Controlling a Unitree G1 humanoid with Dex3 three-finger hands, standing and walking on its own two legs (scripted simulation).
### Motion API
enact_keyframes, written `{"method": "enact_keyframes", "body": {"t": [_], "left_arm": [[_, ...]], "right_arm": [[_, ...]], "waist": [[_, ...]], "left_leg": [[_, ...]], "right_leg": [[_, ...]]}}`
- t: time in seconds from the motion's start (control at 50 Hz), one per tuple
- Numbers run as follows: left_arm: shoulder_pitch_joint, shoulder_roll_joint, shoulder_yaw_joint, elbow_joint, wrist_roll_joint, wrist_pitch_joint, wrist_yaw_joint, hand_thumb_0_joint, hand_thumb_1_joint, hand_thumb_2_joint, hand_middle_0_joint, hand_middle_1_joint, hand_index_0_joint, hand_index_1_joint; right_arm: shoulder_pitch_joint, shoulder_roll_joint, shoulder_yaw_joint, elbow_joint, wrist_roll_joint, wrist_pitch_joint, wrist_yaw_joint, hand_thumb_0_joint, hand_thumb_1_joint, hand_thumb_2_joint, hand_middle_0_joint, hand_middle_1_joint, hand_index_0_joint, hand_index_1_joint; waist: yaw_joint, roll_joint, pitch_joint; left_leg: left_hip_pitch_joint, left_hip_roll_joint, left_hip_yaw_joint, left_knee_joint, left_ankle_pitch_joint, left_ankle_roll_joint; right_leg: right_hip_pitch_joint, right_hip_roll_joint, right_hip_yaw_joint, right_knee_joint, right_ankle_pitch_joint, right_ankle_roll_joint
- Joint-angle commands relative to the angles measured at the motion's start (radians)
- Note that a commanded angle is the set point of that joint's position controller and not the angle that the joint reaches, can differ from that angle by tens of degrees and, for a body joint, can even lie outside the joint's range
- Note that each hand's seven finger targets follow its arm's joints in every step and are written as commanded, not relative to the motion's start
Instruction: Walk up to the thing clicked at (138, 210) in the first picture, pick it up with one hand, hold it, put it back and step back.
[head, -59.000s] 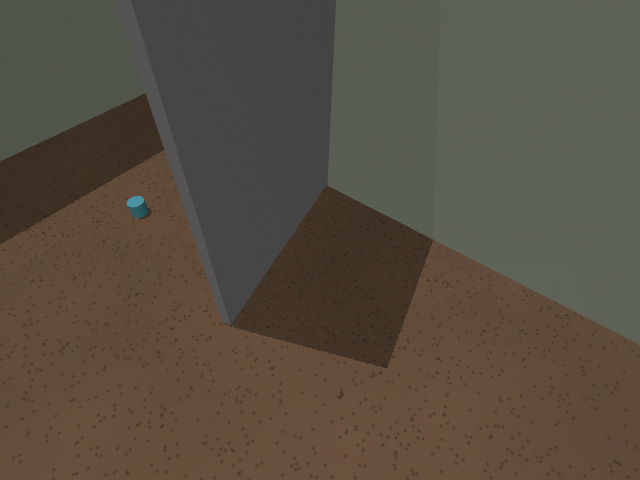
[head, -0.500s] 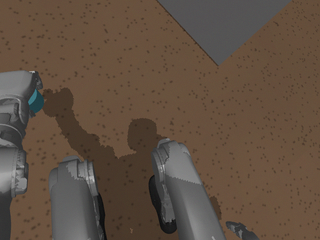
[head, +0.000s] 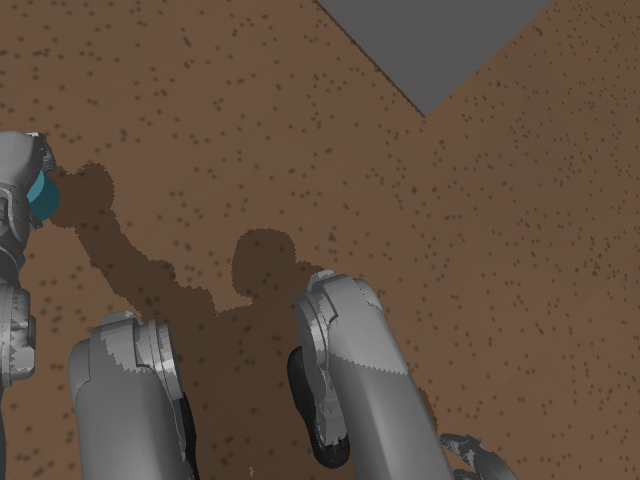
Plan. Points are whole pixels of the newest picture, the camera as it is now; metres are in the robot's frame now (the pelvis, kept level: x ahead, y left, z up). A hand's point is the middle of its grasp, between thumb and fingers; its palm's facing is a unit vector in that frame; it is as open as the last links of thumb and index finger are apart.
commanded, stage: lower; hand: left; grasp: from above
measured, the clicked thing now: (19, 190) +0.50 +0.28 -0.19
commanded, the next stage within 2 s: rest in 0.24 s
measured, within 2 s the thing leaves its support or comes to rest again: rests again in 1.56 s
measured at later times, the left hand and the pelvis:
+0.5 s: hand (39, 201) +0.49 +0.27 -0.22, palm faces -0.45 -0.07 -0.89, open 9.2 cm; pelvis +0.00 +0.00 -0.02, yaw -2 degrees
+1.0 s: hand (48, 207) +0.49 +0.27 -0.25, palm faces -0.44 -0.09 -0.89, open 9.2 cm; pelvis +0.00 +0.00 -0.03, yaw -5 degrees
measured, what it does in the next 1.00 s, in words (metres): stands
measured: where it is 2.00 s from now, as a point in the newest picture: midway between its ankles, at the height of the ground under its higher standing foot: (254, 448)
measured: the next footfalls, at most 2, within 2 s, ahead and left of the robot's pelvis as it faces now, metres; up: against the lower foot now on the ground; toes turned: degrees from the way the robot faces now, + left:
none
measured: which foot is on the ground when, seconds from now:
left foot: down 0.00-1.00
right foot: down 0.00-1.00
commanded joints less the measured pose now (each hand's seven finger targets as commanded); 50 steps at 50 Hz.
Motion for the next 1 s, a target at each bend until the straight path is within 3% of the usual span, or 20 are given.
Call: {"method": "enact_keyframes", "body": {"t": [0.0, 0.04, 0.2, 0.22, 0.3, 0.32, 0.4, 0.42, 0.44, 0.48, 0.54, 0.58, 0.62, 0.64, 0.66, 0.68, 0.8, 0.86, 0.92, 0.98], "left_arm": [[-0.345, 0.203, 0.012, -0.118, -0.003, -0.009, 0.039, 0.000, 0.460, 0.804, -0.849, -0.818, -0.872, -0.794], [-0.367, 0.240, 0.025, -0.127, 0.003, -0.018, 0.048, 0.000, 0.475, 0.795, -0.848, -0.841, -0.878, -0.810], [-0.369, 0.269, 0.057, -0.122, 0.032, -0.027, 0.088, 0.000, 0.534, 0.844, -0.888, -0.874, -0.916, -0.845], [-0.362, 0.256, 0.041, -0.089, 0.028, -0.024, 0.088, 0.000, 0.552, 0.828, -0.899, -0.869, -0.929, -0.838], [-0.357, 0.292, 0.074, -0.122, 0.026, -0.020, 0.104, 0.000, 0.583, 0.839, -0.912, -0.886, -0.945, -0.851], [-0.326, 0.271, 0.058, -0.092, 0.024, -0.014, 0.101, 0.000, 0.584, 0.836, -0.917, -0.881, -0.948, -0.848], [-0.306, 0.256, 0.048, -0.029, 0.015, -0.011, 0.107, 0.000, 0.513, 0.836, -0.860, -0.845, -0.890, -0.813], [-0.334, 0.285, 0.060, -0.071, 0.009, -0.016, 0.109, 0.000, 0.504, 0.817, -0.847, -0.843, -0.880, -0.808], [-0.324, 0.358, 0.108, -0.067, 0.013, -0.017, 0.119, 0.000, 0.495, 0.823, -0.843, -0.839, -0.874, -0.806], [-0.319, 0.298, 0.066, -0.048, 0.013, -0.020, 0.113, 0.000, 0.491, 0.784, -0.837, -0.836, -0.873, -0.798], [-0.331, 0.325, 0.065, -0.053, 0.008, -0.028, 0.119, 0.000, 0.492, 0.785, -0.833, -0.848, -0.871, -0.807], [-0.304, 0.371, 0.103, -0.031, 0.019, -0.032, 0.128, 0.000, 0.527, 0.787, -0.850, -0.855, -0.892, -0.810], [-0.318, 0.378, 0.108, -0.024, 0.031, -0.035, 0.135, 0.000, 0.540, 0.805, -0.881, -0.835, -0.914, -0.800], [-0.339, 0.310, 0.057, -0.044, 0.031, -0.037, 0.130, 0.000, 0.550, 0.791, -0.880, -0.836, -0.917, -0.797], [-0.334, 0.384, 0.102, -0.047, 0.028, -0.039, 0.143, 0.000, 0.551, 0.790, -0.878, -0.847, -0.917, -0.806], [-0.339, 0.350, 0.081, -0.051, 0.027, -0.039, 0.143, 0.000, 0.567, 0.793, -0.889, -0.846, -0.928, -0.804], [-0.324, 0.396, 0.113, -0.011, 0.044, -0.040, 0.172, 0.000, 0.574, 0.794, -0.888, -0.851, -0.928, -0.808], [-0.340, 0.363, 0.074, 0.006, 0.035, -0.041, 0.176, 0.000, 0.578, 0.795, -0.886, -0.867, -0.929, -0.821], [-0.317, 0.417, 0.106, 0.003, 0.041, -0.041, 0.184, 0.000, 0.549, 0.776, -0.870, -0.834, -0.909, -0.792], [-0.314, 0.387, 0.089, 0.038, 0.038, -0.038, 0.192, 0.000, 0.558, 0.759, -0.871, -0.843, -0.914, -0.796]], "right_arm": [[0.223, -0.257, -0.062, 0.004, -0.009, -0.003, -0.009, 0.000, -0.912, -0.901, 0.200, 0.300, 0.199, 0.300], [0.216, -0.261, -0.056, -0.001, -0.012, -0.002, -0.010, 0.000, -0.912, -0.901, 0.200, 0.300, 0.199, 0.300], [0.232, -0.282, -0.048, -0.005, -0.033, -0.020, 0.000, 0.000, -0.914, -0.902, 0.200, 0.300, 0.199, 0.300], [0.220, -0.276, -0.044, -0.006, -0.033, -0.025, 0.004, 0.000, -0.916, -0.902, 0.200, 0.300, 0.199, 0.300], [0.239, -0.292, -0.041, -0.010, -0.038, -0.030, 0.011, 0.000, -0.914, -0.901, 0.200, 0.300, 0.199, 0.300], [0.223, -0.288, -0.034, -0.017, -0.036, -0.030, 0.014, 0.000, -0.914, -0.901, 0.200, 0.300, 0.199, 0.300], [0.227, -0.294, -0.024, -0.018, -0.040, -0.038, 0.022, 0.000, -0.903, -0.896, 0.200, 0.300, 0.200, 0.300], [0.233, -0.294, -0.021, -0.016, -0.044, -0.042, 0.024, 0.000, -0.902, -0.896, 0.200, 0.300, 0.200, 0.300], [0.244, -0.312, -0.022, -0.010, -0.045, -0.038, 0.022, 0.000, -0.901, -0.896, 0.200, 0.300, 0.200, 0.300], [0.231, -0.298, -0.010, -0.018, -0.049, -0.043, 0.027, 0.000, -0.906, -0.898, 0.200, 0.300, 0.200, 0.300], [0.223, -0.304, 0.000, -0.022, -0.048, -0.052, 0.031, 0.000, -0.907, -0.898, 0.200, 0.300, 0.200, 0.300], [0.232, -0.326, -0.003, -0.026, -0.053, -0.057, 0.030, 0.000, -0.904, -0.897, 0.200, 0.300, 0.200, 0.300], [0.233, -0.335, 0.000, -0.023, -0.061, -0.060, 0.031, 0.000, -0.908, -0.899, 0.200, 0.300, 0.200, 0.300], [0.223, -0.320, 0.010, -0.039, -0.060, -0.066, 0.037, 0.000, -0.905, -0.898, 0.200, 0.300, 0.200, 0.300], [0.221, -0.329, 0.007, -0.026, -0.059, -0.067, 0.037, 0.000, -0.906, -0.898, 0.200, 0.300, 0.200, 0.300], [0.219, -0.336, 0.009, -0.045, -0.061, -0.073, 0.040, 0.000, -0.907, -0.899, 0.200, 0.300, 0.200, 0.300], [0.225, -0.351, 0.019, -0.032, -0.074, -0.085, 0.049, 0.000, -0.906, -0.899, 0.200, 0.300, 0.200, 0.300], [0.205, -0.351, 0.030, -0.043, -0.073, -0.094, 0.055, 0.000, -0.908, -0.900, 0.200, 0.301, 0.200, 0.301], [0.226, -0.364, 0.029, -0.028, -0.076, -0.099, 0.059, 0.000, -0.907, -0.900, 0.200, 0.301, 0.200, 0.301], [0.210, -0.362, 0.036, -0.032, -0.081, -0.103, 0.065, 0.000, -0.909, -0.901, 0.200, 0.301, 0.200, 0.301]], "waist": [[-0.036, 0.292, -0.643], [-0.032, 0.307, -0.666], [-0.057, 0.370, -0.640], [-0.059, 0.357, -0.615], [-0.057, 0.385, -0.660], [-0.049, 0.388, -0.661], [-0.078, 0.346, -0.581], [-0.085, 0.330, -0.592], [-0.074, 0.321, -0.612], [-0.080, 0.320, -0.599], [-0.082, 0.344, -0.618], [-0.090, 0.340, -0.568], [-0.101, 0.350, -0.550], [-0.106, 0.370, -0.555], [-0.098, 0.384, -0.573], [-0.107, 0.387, -0.562], [-0.117, 0.398, -0.531], [-0.131, 0.399, -0.520], [-0.123, 0.415, -0.536], [-0.137, 0.420, -0.517]], "left_leg": [[0.466, -0.005, 0.070, -0.213, 0.174, 0.039], [0.453, -0.005, 0.073, -0.196, 0.180, 0.041], [0.492, -0.003, 0.059, -0.184, 0.189, 0.030], [0.468, -0.001, 0.061, -0.174, 0.171, 0.034], [0.498, -0.001, 0.055, -0.169, 0.220, 0.029], [0.492, 0.000, 0.051, -0.176, 0.211, 0.026], [0.437, 0.001, 0.049, -0.151, 0.193, 0.033], [0.424, 0.005, 0.049, -0.138, 0.204, 0.039], [0.414, 0.005, 0.049, -0.133, 0.210, 0.042], [0.404, 0.005, 0.056, -0.117, 0.226, 0.041], [0.425, 0.011, 0.043, -0.116, 0.222, 0.039], [0.415, 0.009, 0.039, -0.120, 0.202, 0.035], [0.409, 0.011, 0.038, -0.115, 0.185, 0.034], [0.441, 0.009, 0.034, -0.125, 0.192, 0.029], [0.452, 0.015, 0.024, -0.132, 0.180, 0.029], [0.464, 0.010, 0.025, -0.129, 0.193, 0.027], [0.452, 0.017, 0.017, -0.119, 0.207, 0.024], [0.438, 0.018, 0.015, -0.113, 0.190, 0.027], [0.471, 0.021, 0.007, -0.121, 0.217, 0.021], [0.480, 0.024, 0.000, -0.111, 0.233, 0.018]], "right_leg": [[0.350, 0.020, -0.075, -0.229, 0.247, -0.053], [0.369, 0.022, -0.071, -0.223, 0.256, -0.050], [0.324, 0.019, -0.097, -0.188, 0.260, -0.055], [0.312, 0.023, -0.092, -0.190, 0.248, -0.055], [0.337, 0.021, -0.102, -0.179, 0.287, -0.054], [0.335, 0.021, -0.104, -0.172, 0.274, -0.056], [0.321, 0.023, -0.106, -0.174, 0.266, -0.053], [0.344, 0.028, -0.105, -0.180, 0.286, -0.047], [0.373, 0.031, -0.103, -0.188, 0.295, -0.045], [0.393, 0.030, -0.097, -0.187, 0.311, -0.045], [0.396, 0.038, -0.103, -0.181, 0.307, -0.047], [0.372, 0.033, -0.117, -0.179, 0.278, -0.052], [0.357, 0.036, -0.120, -0.181, 0.261, -0.055], [0.352, 0.035, -0.124, -0.173, 0.266, -0.056], [0.353, 0.041, -0.130, -0.171, 0.258, -0.055], [0.340, 0.035, -0.133, -0.169, 0.266, -0.056], [0.341, 0.040, -0.144, -0.166, 0.280, -0.057], [0.340, 0.042, -0.143, -0.168, 0.275, -0.054], [0.354, 0.043, -0.152, -0.158, 0.293, -0.054], [0.339, 0.044, -0.159, -0.152, 0.310, -0.055]]}}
